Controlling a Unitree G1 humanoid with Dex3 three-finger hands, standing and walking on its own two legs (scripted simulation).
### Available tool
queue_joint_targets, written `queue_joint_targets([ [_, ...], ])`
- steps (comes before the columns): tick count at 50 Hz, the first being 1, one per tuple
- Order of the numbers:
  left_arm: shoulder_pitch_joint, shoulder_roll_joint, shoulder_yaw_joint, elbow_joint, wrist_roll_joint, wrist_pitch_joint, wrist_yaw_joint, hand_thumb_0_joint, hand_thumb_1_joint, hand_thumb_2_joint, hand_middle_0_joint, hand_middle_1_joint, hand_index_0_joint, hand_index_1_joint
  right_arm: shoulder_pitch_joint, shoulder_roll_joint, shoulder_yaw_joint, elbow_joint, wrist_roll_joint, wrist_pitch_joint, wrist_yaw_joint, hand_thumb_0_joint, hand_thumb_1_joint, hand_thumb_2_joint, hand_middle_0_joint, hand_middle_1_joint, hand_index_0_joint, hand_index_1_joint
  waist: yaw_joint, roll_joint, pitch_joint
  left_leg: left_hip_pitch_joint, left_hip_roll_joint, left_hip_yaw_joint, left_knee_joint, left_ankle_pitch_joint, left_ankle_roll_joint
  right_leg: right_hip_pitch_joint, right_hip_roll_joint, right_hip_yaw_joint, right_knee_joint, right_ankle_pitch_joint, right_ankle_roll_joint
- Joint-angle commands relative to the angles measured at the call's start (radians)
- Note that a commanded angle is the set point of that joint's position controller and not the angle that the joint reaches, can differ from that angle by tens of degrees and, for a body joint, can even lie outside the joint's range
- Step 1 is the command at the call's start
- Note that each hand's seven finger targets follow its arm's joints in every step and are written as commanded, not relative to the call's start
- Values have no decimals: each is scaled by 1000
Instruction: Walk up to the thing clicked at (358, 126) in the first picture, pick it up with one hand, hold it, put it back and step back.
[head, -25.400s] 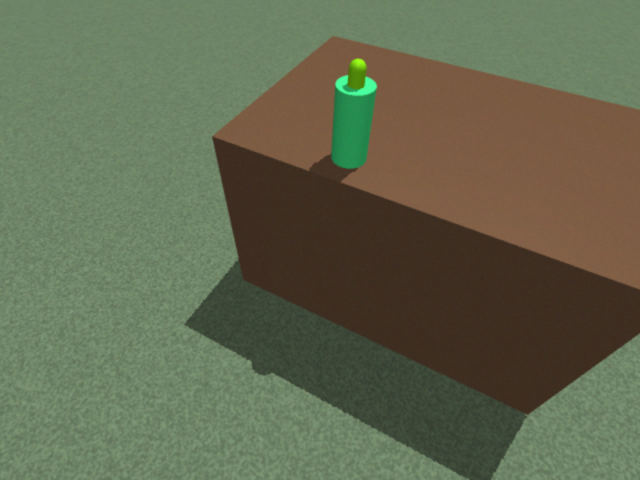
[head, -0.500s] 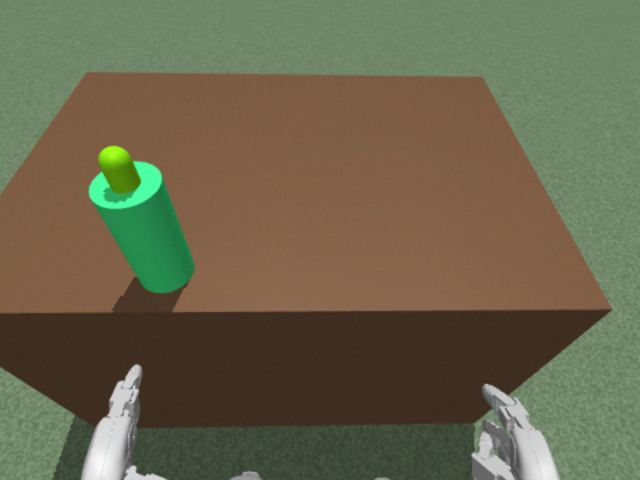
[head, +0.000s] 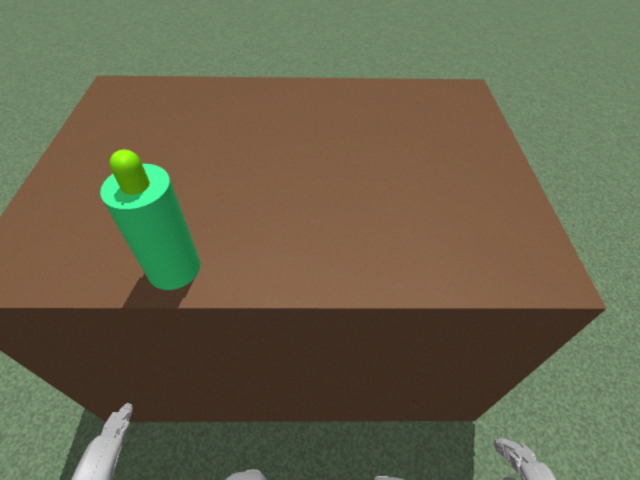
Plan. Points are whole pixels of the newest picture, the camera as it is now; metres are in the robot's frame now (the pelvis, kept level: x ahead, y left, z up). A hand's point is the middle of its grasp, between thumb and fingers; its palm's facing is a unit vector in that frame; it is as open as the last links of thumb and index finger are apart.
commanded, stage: home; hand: left
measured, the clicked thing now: (151, 219) +0.45 +0.25 +0.05
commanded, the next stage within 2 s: stand in 0.04 s
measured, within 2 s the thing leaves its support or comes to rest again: neither
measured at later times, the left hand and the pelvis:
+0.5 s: hand out of the picture +0.04 +0.25 -0.12, palm faces -0.01 -0.94 -0.34, open 11.4 cm; pelvis -0.01 +0.00 +0.04, yaw +0 degrees
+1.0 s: hand out of the picture +0.04 +0.26 -0.11, palm faces -0.02 -0.94 -0.34, open 7.4 cm; pelvis -0.01 +0.01 +0.05, yaw +0 degrees
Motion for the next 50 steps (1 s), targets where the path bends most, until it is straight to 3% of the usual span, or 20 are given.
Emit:
queue_joint_targets([
  [1,-36,186,77,23,-6,-54,5,0,-535,62,-52,-55,-52,-55,-37,-170,-80,-31,19,-43,4,0,-899,-902,200,301,200,301,3,-46,-85,103,27,-64,-171,199,99,64,-45,97,-224,238,-102],
  [7,-39,194,76,181,-16,-54,7,0,-555,50,-50,-52,-51,-52,-50,-201,-84,73,14,-41,2,0,-899,-902,200,301,200,301,15,36,-43,141,57,-108,-267,200,104,92,-28,77,-261,237,-90],
  [9,-52,204,75,226,-18,-55,6,0,-395,210,-200,-212,-200,-212,-50,-203,-80,103,19,-38,1,0,-900,-900,200,300,200,300,9,20,-35,144,56,-102,-284,185,99,127,-39,87,-300,238,-91],
  [10,-52,207,74,244,-18,-53,6,0,-315,290,-200,-292,-200,-292,-50,-206,-79,119,21,-37,0,0,-900,-900,200,300,200,300,9,19,-34,158,56,-99,-291,188,96,127,-41,86,-313,246,-90],
  [13,-56,219,71,308,-24,-52,7,0,-75,530,-200,-300,-200,-300,-44,-213,-75,170,27,-34,-2,0,-900,-900,200,300,200,300,3,-1,-34,217,52,-81,-312,234,85,145,-59,103,-366,282,-88],
  [18,-82,215,61,392,-34,-41,5,0,325,900,-200,-300,-200,-300,-52,-221,-62,240,28,-30,-3,0,-900,-900,200,300,200,300,0,17,13,227,71,-103,-426,160,73,186,-58,86,-440,234,-71],
  [25,-108,211,50,482,-39,-43,1,0,885,900,-200,-300,-200,-300,-66,-223,-48,311,35,-32,-3,0,-900,-900,200,300,200,300,1,-2,30,272,76,-90,-508,205,58,264,-70,79,-533,272,-51],
  [34,-150,210,46,550,-41,-42,-3,0,899,900,-200,-300,-200,-300,-82,-216,-39,363,41,-35,-3,0,-900,-900,200,300,200,300,5,0,32,316,87,-77,-567,258,45,316,-81,73,-588,302,-39],
  [41,-170,219,47,579,-39,-35,-7,0,899,900,-200,-300,-200,-300,-95,-231,-40,379,41,-30,0,0,-900,-900,200,300,200,300,6,4,66,305,87,-81,-611,167,39,295,-73,65,-618,212,-31],
  [45,-172,217,47,590,-40,-34,-10,0,899,900,-200,-300,-200,-300,-98,-236,-40,386,40,-28,0,0,-900,-900,200,300,200,300,8,20,50,296,94,-84,-621,152,43,319,-78,68,-617,232,-32],
  [50,-179,217,42,593,-42,-36,-10,0,899,900,-200,-300,-200,-300,-106,-237,-37,389,43,-33,1,0,-900,-900,200,300,200,300,6,6,20,341,93,-74,-608,247,40,326,-86,71,-622,290,-31],
])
